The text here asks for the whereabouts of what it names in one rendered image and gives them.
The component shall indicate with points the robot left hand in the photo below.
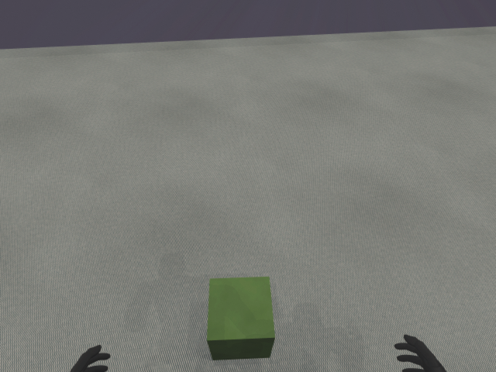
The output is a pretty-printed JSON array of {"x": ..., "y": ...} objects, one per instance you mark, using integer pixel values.
[{"x": 90, "y": 356}]

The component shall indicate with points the robot right hand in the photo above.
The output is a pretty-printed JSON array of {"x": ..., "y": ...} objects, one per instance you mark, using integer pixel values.
[{"x": 425, "y": 357}]

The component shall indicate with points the carton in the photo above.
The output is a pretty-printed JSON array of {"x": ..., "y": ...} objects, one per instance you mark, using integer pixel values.
[{"x": 240, "y": 318}]

